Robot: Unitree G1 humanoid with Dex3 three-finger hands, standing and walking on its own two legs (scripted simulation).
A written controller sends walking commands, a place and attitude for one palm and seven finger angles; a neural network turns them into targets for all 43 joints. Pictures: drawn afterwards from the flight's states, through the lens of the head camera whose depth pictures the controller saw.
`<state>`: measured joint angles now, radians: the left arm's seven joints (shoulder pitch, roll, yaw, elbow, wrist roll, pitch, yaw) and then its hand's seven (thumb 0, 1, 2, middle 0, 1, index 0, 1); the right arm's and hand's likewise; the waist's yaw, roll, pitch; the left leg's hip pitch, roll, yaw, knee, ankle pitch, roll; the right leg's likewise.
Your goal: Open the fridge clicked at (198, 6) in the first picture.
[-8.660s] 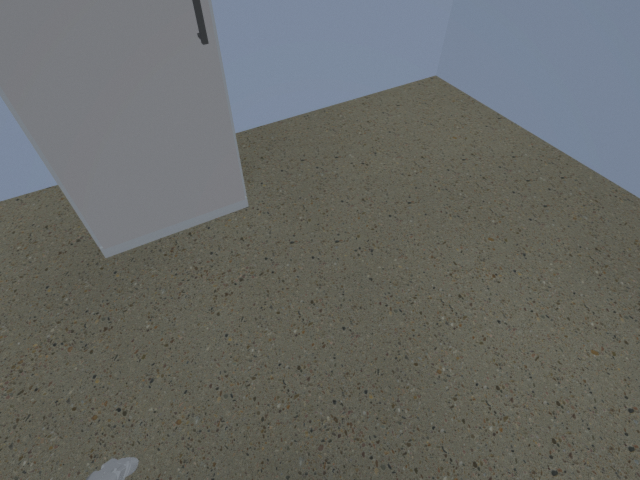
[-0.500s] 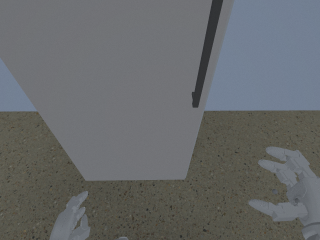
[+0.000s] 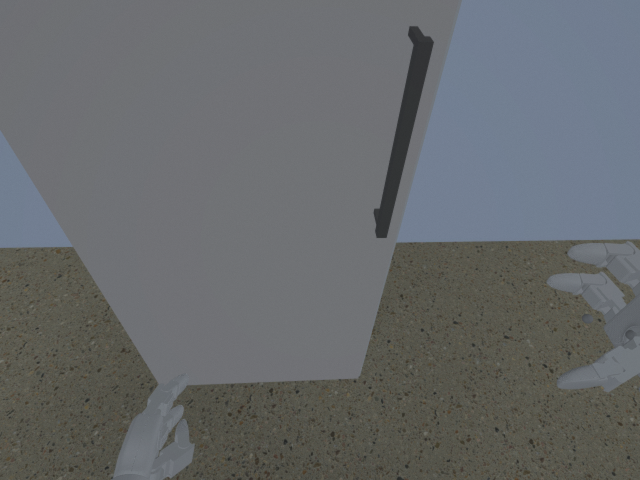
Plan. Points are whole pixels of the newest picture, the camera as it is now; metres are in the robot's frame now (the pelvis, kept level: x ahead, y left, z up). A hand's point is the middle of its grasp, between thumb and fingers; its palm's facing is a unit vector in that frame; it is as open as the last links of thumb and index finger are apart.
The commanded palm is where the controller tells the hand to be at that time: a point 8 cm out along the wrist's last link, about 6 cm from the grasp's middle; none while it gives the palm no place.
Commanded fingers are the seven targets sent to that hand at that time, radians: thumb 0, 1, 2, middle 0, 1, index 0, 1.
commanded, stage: raise the hand to about handle height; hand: right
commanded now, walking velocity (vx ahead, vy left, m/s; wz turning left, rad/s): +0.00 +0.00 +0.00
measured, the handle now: (395, 149) +0.51 -0.10 +0.17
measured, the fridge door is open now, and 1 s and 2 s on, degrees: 0 0 0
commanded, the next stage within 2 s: move the hooked fingers beside the handle in 0.60 s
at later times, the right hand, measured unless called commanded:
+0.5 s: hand (588, 301) +0.28 -0.27 +0.15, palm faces +0.05 +1.00 -0.05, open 14.0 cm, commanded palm +0.24 -0.31 +0.15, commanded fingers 0.00 0.50 -0.30 0.30 1.20 0.30 1.20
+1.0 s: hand (561, 281) +0.31 -0.26 +0.14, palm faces +0.01 +1.00 -0.02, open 14.0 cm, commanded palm +0.28 -0.30 +0.15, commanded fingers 0.00 0.50 -0.30 0.30 1.20 0.30 1.20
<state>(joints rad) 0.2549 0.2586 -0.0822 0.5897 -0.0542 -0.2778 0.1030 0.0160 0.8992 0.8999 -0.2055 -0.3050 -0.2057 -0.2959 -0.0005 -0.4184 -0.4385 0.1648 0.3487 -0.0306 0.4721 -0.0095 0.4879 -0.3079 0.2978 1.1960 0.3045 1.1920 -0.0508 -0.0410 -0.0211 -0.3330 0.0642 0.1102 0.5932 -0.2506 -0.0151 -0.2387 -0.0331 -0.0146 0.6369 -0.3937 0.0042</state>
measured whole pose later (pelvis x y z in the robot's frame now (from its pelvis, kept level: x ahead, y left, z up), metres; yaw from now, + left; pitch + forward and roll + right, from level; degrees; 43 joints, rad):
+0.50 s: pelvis +0.00 +0.00 +0.01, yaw +1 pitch -1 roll +0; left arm 0.28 0.28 -0.06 0.59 -0.06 -0.26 0.11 0.02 0.90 0.90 -0.20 -0.30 -0.20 -0.30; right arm -0.07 -0.43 -0.47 0.22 0.33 0.01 0.48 -0.01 0.50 -0.30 0.30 1.20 0.31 1.20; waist -0.04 -0.03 0.00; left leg -0.29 0.06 0.09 0.53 -0.22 -0.01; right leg -0.18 -0.03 -0.03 0.56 -0.36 0.01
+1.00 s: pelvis +0.00 +0.00 +0.01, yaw +1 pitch +0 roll +1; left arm 0.26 0.27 -0.07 0.60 -0.06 -0.24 0.11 0.02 0.90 0.90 -0.21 -0.30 -0.21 -0.30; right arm -0.16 -0.41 -0.42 0.29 0.31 0.01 0.46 -0.01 0.50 -0.30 0.30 1.20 0.30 1.20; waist -0.04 -0.03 0.00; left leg -0.30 0.06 0.09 0.53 -0.21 -0.02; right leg -0.19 -0.03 -0.03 0.56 -0.36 0.00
